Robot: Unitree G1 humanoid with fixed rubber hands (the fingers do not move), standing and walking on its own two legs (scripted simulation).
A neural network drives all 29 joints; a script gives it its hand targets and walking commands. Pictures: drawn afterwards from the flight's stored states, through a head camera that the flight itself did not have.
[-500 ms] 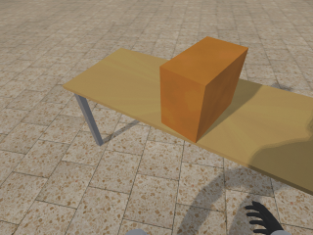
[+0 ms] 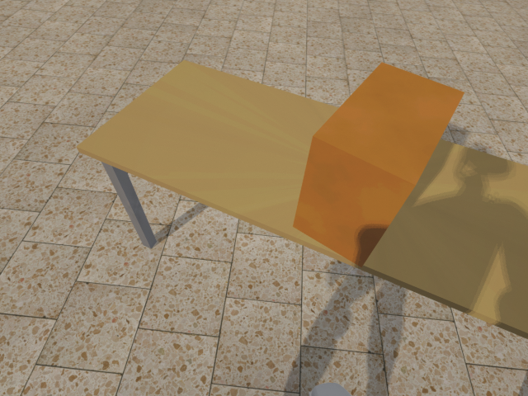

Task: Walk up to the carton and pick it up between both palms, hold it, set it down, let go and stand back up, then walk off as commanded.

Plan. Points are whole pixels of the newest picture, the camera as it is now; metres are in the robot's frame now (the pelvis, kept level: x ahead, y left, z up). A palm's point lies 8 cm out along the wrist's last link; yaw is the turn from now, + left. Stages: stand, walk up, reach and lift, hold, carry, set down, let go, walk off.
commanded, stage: walk up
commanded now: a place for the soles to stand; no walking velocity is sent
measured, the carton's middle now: (371, 165) +0.59 -0.24 -0.04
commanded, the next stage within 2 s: none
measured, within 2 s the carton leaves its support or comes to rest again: neither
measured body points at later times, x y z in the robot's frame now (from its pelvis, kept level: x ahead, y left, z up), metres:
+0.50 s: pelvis +0.07 -0.04 -0.03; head +0.05 -0.08 +0.42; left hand +0.14 +0.26 -0.12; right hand +0.15 -0.34 -0.16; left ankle +0.07 +0.06 -0.67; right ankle +0.07 -0.16 -0.73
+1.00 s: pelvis +0.17 +0.03 -0.01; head +0.23 +0.06 +0.44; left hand +0.27 +0.31 -0.15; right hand +0.21 -0.29 -0.10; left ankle +0.22 +0.09 -0.73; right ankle +0.10 -0.14 -0.66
